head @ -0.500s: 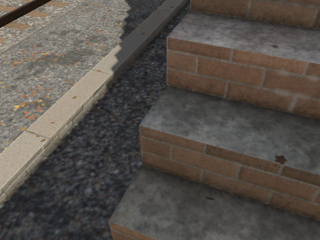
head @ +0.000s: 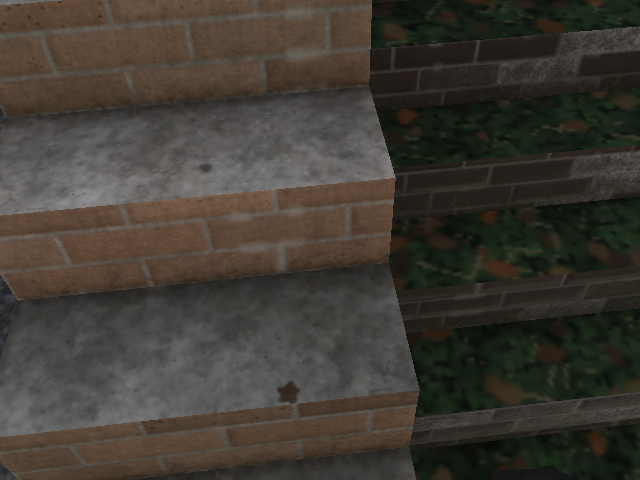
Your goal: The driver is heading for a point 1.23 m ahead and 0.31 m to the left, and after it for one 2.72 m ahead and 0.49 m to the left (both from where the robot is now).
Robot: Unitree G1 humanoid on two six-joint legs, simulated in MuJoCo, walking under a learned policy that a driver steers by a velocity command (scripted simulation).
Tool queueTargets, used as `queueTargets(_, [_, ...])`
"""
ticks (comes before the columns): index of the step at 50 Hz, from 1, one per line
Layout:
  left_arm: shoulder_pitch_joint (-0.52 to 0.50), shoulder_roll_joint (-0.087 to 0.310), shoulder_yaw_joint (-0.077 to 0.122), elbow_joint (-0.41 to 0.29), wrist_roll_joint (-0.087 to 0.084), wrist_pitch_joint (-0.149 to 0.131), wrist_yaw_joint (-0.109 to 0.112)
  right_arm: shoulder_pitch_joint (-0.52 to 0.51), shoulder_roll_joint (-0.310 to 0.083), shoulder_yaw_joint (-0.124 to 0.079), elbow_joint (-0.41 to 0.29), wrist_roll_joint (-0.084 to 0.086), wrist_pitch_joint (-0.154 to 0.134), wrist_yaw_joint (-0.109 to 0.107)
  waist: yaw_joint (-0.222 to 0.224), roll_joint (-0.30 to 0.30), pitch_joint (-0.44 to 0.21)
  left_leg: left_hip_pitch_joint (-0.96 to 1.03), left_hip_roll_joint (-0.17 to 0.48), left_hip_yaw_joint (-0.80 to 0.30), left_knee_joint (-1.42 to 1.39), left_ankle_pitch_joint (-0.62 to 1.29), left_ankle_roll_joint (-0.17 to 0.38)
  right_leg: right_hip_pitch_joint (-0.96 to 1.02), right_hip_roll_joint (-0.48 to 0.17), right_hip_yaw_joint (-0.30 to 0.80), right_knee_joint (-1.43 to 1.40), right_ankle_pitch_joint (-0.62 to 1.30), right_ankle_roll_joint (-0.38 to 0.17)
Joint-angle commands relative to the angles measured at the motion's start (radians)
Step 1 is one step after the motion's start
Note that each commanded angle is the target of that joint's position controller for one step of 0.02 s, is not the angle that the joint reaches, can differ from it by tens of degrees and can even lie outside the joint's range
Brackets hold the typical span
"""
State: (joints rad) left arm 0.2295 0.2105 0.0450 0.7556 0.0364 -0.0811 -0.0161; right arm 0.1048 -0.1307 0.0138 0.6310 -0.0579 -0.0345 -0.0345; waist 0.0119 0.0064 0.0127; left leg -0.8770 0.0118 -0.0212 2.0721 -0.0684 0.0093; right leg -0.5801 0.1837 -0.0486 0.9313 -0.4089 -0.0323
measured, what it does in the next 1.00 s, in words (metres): walks ahead, turning left: right foot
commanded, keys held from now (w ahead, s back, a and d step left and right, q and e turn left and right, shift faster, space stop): w+e+shift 0.16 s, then w+q+shift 0.32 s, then q+shift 0.42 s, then w+q+shift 0.10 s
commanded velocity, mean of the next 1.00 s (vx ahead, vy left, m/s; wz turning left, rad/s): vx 0.23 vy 0.00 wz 0.23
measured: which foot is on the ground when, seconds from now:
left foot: up 0.00-1.00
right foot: down 0.00-0.48, up 0.50-0.56, down 0.58-1.00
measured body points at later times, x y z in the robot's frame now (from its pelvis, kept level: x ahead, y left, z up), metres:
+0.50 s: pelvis +0.05 -0.05 +0.07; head +0.08 -0.08 +0.51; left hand +0.24 +0.22 -0.01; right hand +0.05 -0.32 -0.06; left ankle +0.08 +0.04 -0.50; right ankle +0.09 -0.01 -0.67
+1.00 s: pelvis +0.16 +0.00 +0.03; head +0.17 -0.04 +0.47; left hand -0.11 +0.14 -0.07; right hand +0.44 -0.10 -0.07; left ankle +0.11 +0.10 -0.34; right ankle +0.02 -0.07 -0.68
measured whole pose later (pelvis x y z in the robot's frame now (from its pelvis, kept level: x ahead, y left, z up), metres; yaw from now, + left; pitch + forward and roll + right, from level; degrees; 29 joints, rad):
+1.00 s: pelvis +0.16 +0.00 +0.03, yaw +23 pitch +2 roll +0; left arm 0.77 0.15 0.06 1.10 0.07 -0.21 0.04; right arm 0.03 -0.16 -0.07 0.70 -0.03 0.02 0.01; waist 0.03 0.11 -0.06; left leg -1.12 0.00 0.04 2.31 -0.10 0.16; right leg -0.02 -0.02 -0.40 0.58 -0.59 -0.04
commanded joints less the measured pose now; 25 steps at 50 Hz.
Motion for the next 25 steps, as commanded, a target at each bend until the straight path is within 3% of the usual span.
queueTargets(1, [0.001,0.187,0.066,-0.082,-0.011,-0.048,0.021,0.07,-0.061,-0.036,-0.09,0.0,0.05,-0.026,-0.054,0.145,0.003,-0.225,0.023,-0.075,-0.028,-0.041,-0.028,0.189,-0.292,0.555,-0.378,0.454,0.152])
queueTargets(2, [-0.066,0.159,0.054,-0.091,-0.017,-0.022,0.015,0.085,-0.019,-0.031,-0.105,0.035,0.066,-0.022,-0.075,0.056,-0.027,-0.247,-0.008,-0.053,0.089,-0.019,-0.028,0.182,-0.264,0.49,-0.379,0.276,0.138])
queueTargets(3, [-0.05,0.147,0.048,-0.101,-0.024,-0.014,0.012,0.059,-0.026,-0.037,-0.126,0.034,0.081,-0.015,-0.067,0.055,-0.012,-0.284,-0.003,-0.053,0.106,0.029,-0.032,0.155,-0.251,0.491,-0.401,0.101,0.155])
queueTargets(4, [-0.089,0.151,0.043,-0.129,-0.022,-0.011,0.011,0.061,-0.04,-0.047,-0.144,0.024,0.098,-0.012,-0.068,0.016,0.029,-0.282,0.01,-0.059,0.034,0.08,-0.042,0.085,-0.232,0.483,-0.461,-0.02,0.216])
queueTargets(5, [-0.138,0.145,0.035,-0.152,-0.015,-0.004,0.008,0.063,-0.022,-0.048,-0.154,0.019,0.108,-0.019,-0.071,-0.053,0.027,-0.312,-0.012,-0.04,0.123,0.064,-0.052,0.042,-0.212,0.517,-0.474,-0.091,0.225])
queueTargets(6, [-0.13,0.151,0.026,-0.157,-0.019,0.004,0.016,0.026,0.009,-0.038,-0.17,0.01,0.117,-0.022,-0.051,-0.066,0.036,-0.354,-0.018,-0.017,0.153,0.058,-0.053,0.056,-0.19,0.524,-0.486,-0.094,0.258])
queueTargets(7, [-0.109,0.164,0.025,-0.159,-0.025,0.005,0.026,0.027,0.018,-0.036,-0.176,0.004,0.12,-0.021,-0.035,-0.083,0.04,-0.383,-0.024,-0.009,0.135,0.054,-0.06,0.088,-0.173,0.526,-0.493,-0.049,0.283])
queueTargets(8, [-0.1,0.192,0.031,-0.159,-0.014,0.01,0.021,0.018,0.014,-0.046,-0.181,-0.005,0.117,-0.011,-0.032,-0.141,0.038,-0.388,-0.039,-0.01,0.09,0.039,-0.044,0.122,-0.157,0.52,-0.559,-0.071,0.317])
queueTargets(9, [-0.063,0.19,0.029,-0.158,-0.008,0.01,0.026,-0.032,0.002,-0.05,-0.202,-0.017,0.116,-0.024,0.015,-0.221,0.061,-0.417,-0.046,0.028,0.048,-0.031,-0.051,0.157,-0.161,0.494,-0.601,-0.031,0.339])
queueTargets(11, [-0.004,0.192,0.024,-0.145,-0.027,0.019,0.039,0.001,-0.016,-0.057,-0.181,-0.02,0.11,-0.031,0.037,-0.237,0.016,-0.426,-0.056,0.073,-0.026,-0.101,-0.061,0.332,-0.179,0.455,-0.612,0.228,0.377])
queueTargets(13, [0.072,0.194,0.025,-0.121,-0.04,0.04,0.054,0.104,-0.038,-0.064,-0.146,-0.009,0.113,-0.012,0.036,-0.252,-0.041,-0.391,-0.069,0.134,-0.112,-0.204,-0.065,0.514,-0.202,0.369,-0.619,0.558,0.419])
queueTargets(15, [0.106,0.182,0.016,-0.099,-0.044,0.058,0.069,0.198,-0.058,-0.071,-0.11,0.009,0.106,0.014,0.018,-0.211,-0.068,-0.308,-0.096,0.183,-0.189,-0.347,-0.065,0.609,-0.239,0.284,-0.655,0.808,0.471])
queueTargets(16, [0.087,0.205,0.022,-0.096,-0.041,0.061,0.073,0.26,-0.085,-0.085,-0.089,0.021,0.107,0.027,0.004,-0.185,-0.071,-0.274,-0.122,0.198,-0.211,-0.427,-0.054,0.643,-0.261,0.244,-0.675,0.942,0.488])
queueTargets(18, [0.065,0.237,0.029,-0.102,-0.039,0.068,0.091,0.333,-0.144,-0.114,-0.093,0.026,0.115,0.035,-0.023,-0.182,-0.053,-0.17,-0.183,0.229,-0.246,-0.569,-0.023,0.64,-0.305,0.157,-0.718,1.205,0.535])
queueTargets(19, [0.083,0.246,0.011,-0.11,-0.049,0.075,0.119,0.258,-0.134,-0.124,-0.101,0.013,0.117,0.043,-0.043,-0.074,-0.031,-0.19,-0.161,0.165,-0.281,-0.569,-0.003,0.629,-0.367,0.168,-0.662,1.235,0.413])
queueTargets(20, [0.068,0.206,-0.007,-0.115,-0.052,0.076,0.131,0.307,-0.144,-0.126,-0.076,0.016,0.12,0.048,-0.063,0.039,-0.08,-0.158,-0.179,0.098,-0.302,-0.53,0.022,0.685,-0.389,0.137,-0.625,1.288,0.394])
queueTargets(21, [0.027,0.218,-0.014,-0.144,-0.046,0.071,0.15,0.356,-0.145,-0.133,-0.058,0.013,0.129,0.039,-0.094,0.058,-0.1,-0.114,-0.223,0.1,-0.294,-0.549,0.038,0.667,-0.389,0.107,-0.593,1.271,0.421])
queueTargets(22, [-0.068,0.219,-0.016,-0.172,-0.049,0.059,0.147,0.432,-0.167,-0.133,-0.035,0.017,0.117,0.031,-0.137,0.093,-0.11,-0.039,-0.231,0.129,-0.465,-0.491,0.042,0.64,-0.334,0.049,-0.553,1.208,0.491])
queueTargets(23, [-0.139,0.234,-0.023,-0.207,-0.058,0.061,0.144,0.468,-0.168,-0.141,-0.042,0.015,0.115,0.021,-0.179,0.083,-0.081,-0.006,-0.253,0.202,-0.565,-0.517,0.072,0.591,-0.225,-0.062,-0.45,1.17,0.58])
queueTargets(24, [-0.155,0.263,-0.01,-0.213,-0.083,0.063,0.143,0.467,-0.166,-0.152,-0.045,0.019,0.107,0.015,-0.206,0.13,-0.061,0.062,-0.236,0.253,-0.714,-0.418,0.125,0.484,-0.159,-0.098,-0.32,0.839,0.66])
queueTargets(25, [-0.416,0.286,0.008,-0.327,-0.136,0.063,0.172,0.247,-0.186,-0.156,-0.174,0.032,0.115,0.022,-0.304,0.119,0.023,0.301,-0.17,0.282,-0.913,-0.065,0.239,0.092,-0.071,-0.137,-0.296,-0.016,0.726])
Next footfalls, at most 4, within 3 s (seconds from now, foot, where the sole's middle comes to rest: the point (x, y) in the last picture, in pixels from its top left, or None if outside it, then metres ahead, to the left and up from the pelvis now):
0.58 right None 0.06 -0.07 -0.72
1.20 left None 0.30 0.19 -0.51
1.82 right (186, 334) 0.59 0.26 -0.32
1.92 left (13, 352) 0.56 0.53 -0.33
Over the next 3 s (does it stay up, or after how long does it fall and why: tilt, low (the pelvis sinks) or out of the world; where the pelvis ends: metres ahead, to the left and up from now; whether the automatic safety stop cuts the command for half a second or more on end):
stays up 0.44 0.30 0.29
